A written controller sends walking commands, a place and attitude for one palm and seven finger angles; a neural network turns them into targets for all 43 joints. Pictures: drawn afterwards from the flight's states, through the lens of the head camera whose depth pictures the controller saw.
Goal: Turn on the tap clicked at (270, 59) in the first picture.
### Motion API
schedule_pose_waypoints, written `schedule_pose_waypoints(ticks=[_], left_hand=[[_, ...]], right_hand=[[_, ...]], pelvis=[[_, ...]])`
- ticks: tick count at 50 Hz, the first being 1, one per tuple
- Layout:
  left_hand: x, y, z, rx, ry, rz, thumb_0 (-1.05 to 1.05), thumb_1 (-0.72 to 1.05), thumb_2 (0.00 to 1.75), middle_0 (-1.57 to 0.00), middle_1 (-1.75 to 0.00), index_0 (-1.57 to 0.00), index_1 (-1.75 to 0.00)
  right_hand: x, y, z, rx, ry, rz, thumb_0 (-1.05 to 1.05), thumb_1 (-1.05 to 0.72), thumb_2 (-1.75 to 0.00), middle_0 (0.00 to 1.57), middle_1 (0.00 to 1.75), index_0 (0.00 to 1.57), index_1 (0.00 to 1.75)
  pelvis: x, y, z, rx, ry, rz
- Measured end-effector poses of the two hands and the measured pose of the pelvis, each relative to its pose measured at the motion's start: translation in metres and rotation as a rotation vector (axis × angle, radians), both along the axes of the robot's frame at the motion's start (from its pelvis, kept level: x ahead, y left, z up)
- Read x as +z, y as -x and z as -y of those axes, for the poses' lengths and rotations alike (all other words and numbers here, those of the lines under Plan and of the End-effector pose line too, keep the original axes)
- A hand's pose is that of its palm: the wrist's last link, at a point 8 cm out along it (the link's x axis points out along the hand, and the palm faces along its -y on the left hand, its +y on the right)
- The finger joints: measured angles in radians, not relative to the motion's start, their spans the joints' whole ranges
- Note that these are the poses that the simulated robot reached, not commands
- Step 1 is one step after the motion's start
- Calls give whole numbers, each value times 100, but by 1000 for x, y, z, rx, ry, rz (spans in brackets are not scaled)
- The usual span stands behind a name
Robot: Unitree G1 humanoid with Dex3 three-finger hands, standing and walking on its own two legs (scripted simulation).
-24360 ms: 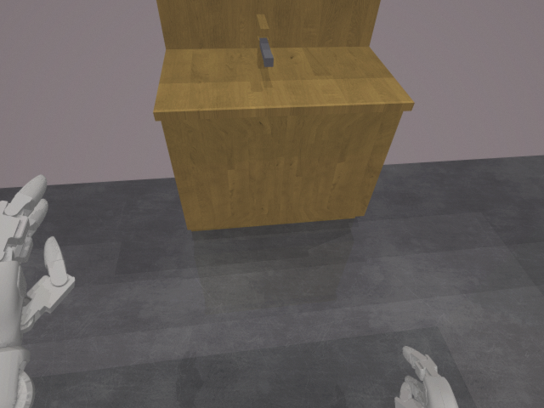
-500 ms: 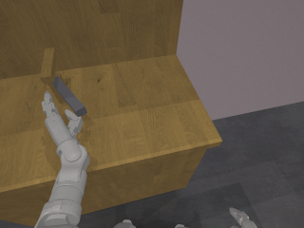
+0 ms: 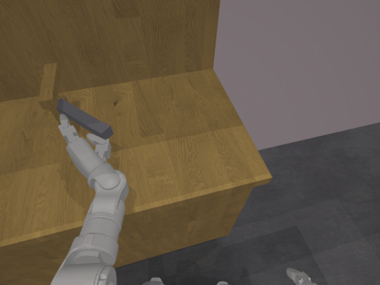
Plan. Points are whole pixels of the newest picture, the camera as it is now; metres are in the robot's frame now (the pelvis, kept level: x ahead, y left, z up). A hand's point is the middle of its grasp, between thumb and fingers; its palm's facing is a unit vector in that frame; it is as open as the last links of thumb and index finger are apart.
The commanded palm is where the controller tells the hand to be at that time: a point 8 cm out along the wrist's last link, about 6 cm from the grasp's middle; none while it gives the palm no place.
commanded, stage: push the lever round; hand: left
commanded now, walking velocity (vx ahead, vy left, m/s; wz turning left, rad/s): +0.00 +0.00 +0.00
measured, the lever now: (103, 131) +0.43 +0.20 +0.06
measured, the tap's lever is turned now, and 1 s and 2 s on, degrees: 41 72 86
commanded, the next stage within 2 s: lift the hand up off the lever in 1.18 s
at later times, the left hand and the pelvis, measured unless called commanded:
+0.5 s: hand (118, 133) +0.43 +0.17 +0.06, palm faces +0.76 -0.64 -0.11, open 7.6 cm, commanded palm +0.38 +0.18 +0.06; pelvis +0.00 +0.00 +0.00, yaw +0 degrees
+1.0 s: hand (130, 121) +0.47 +0.15 +0.05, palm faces +0.80 -0.59 -0.13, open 8.4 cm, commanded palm +0.42 +0.17 +0.06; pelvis -0.01 -0.01 -0.01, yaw +0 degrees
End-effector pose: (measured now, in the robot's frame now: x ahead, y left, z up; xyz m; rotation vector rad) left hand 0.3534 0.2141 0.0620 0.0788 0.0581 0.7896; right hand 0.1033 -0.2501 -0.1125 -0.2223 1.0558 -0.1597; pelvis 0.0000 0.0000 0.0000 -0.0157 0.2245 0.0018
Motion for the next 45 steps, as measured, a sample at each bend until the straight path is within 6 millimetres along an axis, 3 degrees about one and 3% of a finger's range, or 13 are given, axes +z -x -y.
schedule_pose_waypoints(ticks=[17,33,45], left_hand=[[1,-22,19,57,22,-25,0,94,93,-15,-15,-15,-15],[1,-34,27,123,29,-54,0,92,92,-15,-15,-15,-15],[1,-55,43,149,18,-69,2,91,91,-15,-15,-5,-11]], right_hand=[[-8,4,-3,13,-19,-34,1,-91,-90,21,30,20,30],[-14,27,0,7,-20,-89,1,-91,-90,21,30,20,30],[-23,48,0,-3,-25,-137,1,-91,-90,21,30,20,30]], pelvis=[[-3,-1,2,2,-1,-29],[-6,2,3,7,4,-54],[-12,7,5,4,2,-94]])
